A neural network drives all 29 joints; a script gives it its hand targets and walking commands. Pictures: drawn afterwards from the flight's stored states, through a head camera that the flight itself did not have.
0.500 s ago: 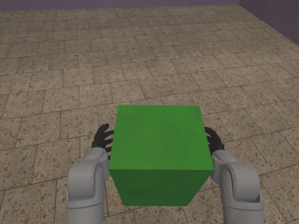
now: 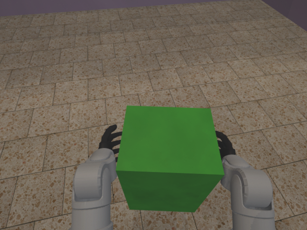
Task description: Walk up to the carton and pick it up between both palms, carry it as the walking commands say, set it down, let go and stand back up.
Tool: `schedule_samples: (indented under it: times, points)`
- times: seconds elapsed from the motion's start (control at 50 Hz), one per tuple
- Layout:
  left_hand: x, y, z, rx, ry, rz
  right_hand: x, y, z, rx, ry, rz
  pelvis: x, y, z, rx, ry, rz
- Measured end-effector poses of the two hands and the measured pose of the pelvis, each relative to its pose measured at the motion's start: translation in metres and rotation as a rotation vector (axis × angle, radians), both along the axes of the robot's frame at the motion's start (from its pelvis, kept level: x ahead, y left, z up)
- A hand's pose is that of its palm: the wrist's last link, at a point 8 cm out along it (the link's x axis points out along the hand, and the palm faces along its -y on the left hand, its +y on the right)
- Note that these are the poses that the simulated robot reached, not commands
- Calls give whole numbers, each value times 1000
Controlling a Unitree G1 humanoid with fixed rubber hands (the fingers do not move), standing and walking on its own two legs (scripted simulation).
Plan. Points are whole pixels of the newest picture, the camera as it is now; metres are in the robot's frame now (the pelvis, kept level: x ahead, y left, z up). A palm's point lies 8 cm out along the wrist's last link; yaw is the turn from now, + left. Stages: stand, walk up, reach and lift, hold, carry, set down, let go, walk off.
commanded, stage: carry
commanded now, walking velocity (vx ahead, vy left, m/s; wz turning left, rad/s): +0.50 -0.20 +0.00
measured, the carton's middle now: (164, 165) +0.28 +0.00 +0.01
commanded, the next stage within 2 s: none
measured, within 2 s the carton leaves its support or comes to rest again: neither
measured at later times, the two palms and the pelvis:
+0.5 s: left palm (162, 82) +0.54 +0.00 +0.06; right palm (250, 90) +0.51 -0.27 +0.06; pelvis +0.24 -0.12 +0.00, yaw -2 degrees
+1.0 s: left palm (167, 63) +0.60 -0.01 +0.09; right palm (252, 68) +0.58 -0.29 +0.09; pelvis +0.32 -0.14 +0.00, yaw -3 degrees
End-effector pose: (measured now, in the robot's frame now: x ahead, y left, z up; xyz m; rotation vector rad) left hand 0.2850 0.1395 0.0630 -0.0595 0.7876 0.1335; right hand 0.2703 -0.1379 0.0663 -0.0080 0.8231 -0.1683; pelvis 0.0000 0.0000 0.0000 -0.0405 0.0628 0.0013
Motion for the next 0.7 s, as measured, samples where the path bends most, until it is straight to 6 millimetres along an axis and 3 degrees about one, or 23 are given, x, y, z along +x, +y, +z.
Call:
schedule_samples:
  times: [0.08, 0.26, 0.34, 0.4, 0.54, 0.7]
  points:
    - [46, -11, 2, -52, -49, 5, 44, -11, 14, -53, -48, 7, 48, -12, -3, 27, -10, -42]
    - [151, -59, 28, -29, -60, -30, 141, -58, 33, -30, -58, -31, 144, -51, 15, -23, 21, -42]
    - [197, -89, 25, -41, -107, -11, 191, -88, 32, -29, -106, -25, 186, -83, 2, 2, -1, -51]
    - [227, -113, 16, -17, -116, -17, 223, -112, 20, 2, -117, -39, 212, -104, -8, 6, -10, -50]
    - [263, -140, -3, 23, 11, -48, 250, -139, -10, 37, 12, -64, 248, -122, 1, 22, -8, -32]
    - [301, -152, 8, -14, -53, -45, 290, -152, 13, -1, -53, -59, 287, -137, 4, 37, 6, -55]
